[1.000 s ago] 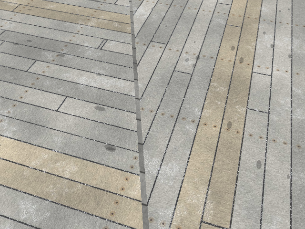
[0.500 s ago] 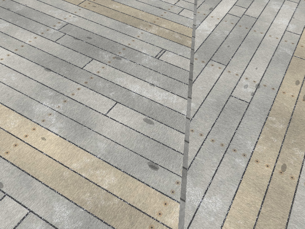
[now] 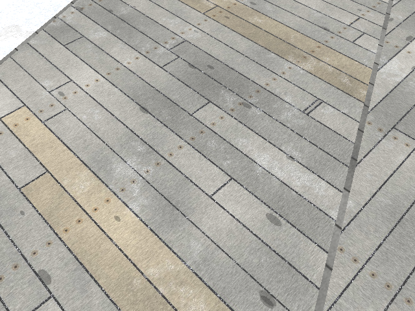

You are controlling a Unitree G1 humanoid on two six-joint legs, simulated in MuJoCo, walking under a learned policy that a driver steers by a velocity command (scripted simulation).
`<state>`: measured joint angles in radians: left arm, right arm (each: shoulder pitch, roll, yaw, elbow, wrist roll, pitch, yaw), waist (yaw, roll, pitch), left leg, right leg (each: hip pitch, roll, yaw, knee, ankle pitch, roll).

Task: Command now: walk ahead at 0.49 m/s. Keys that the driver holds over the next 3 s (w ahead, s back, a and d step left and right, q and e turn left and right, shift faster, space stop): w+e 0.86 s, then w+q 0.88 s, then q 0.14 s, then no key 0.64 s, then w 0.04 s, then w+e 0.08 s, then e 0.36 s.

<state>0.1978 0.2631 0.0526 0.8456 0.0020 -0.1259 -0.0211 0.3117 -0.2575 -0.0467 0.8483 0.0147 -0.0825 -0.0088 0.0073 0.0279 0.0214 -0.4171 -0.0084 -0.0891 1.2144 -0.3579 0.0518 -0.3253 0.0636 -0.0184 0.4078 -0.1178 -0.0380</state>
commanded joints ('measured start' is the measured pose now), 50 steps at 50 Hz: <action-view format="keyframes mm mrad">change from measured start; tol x32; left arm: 1 40 69 7 -29 -2 -5 -7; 50 10 107 36 -201 4 28 -20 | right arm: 1 7 -42 -11 -85 -13 -23 1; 50 23 -133 -31 -86 4 -6 4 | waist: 1 -23 -75 -52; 14 -35 -122 -49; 17 -77 399 -286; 36 -88 27 70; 43 32 -312 -319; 50 -39 -69 -93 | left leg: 1 -195 103 -10 -76 42 -3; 14 224 28 44 -761 270 -27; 17 728 481 -656 -922 -51 204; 32 372 271 161 -1066 450 112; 41 412 256 319 -521 1049 17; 43 -302 -12 206 178 -186 -88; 50 -180 185 16 -24 99 -52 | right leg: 1 181 -260 356 -236 80 -227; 13 88 -229 334 -122 -76 -128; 19 -515 -100 171 850 -301 -12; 37 -386 -139 -19 264 46 -35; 41 110 19 -112 165 -30 -140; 43 729 -377 729 -6 -160 -394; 50 142 -284 268 -198 239 -251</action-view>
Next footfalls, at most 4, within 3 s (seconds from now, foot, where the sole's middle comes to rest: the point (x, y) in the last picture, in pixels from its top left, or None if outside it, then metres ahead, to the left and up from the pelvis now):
0.30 left None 0.32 0.14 -0.77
0.84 right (281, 298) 0.51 -0.20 -0.77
1.42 left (257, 198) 0.89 -0.15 -0.77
1.86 right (315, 155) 1.10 -0.40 -0.77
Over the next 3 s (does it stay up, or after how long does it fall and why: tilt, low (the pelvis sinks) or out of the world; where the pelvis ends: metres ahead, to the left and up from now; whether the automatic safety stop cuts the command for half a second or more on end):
stays up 1.11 -0.31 0.01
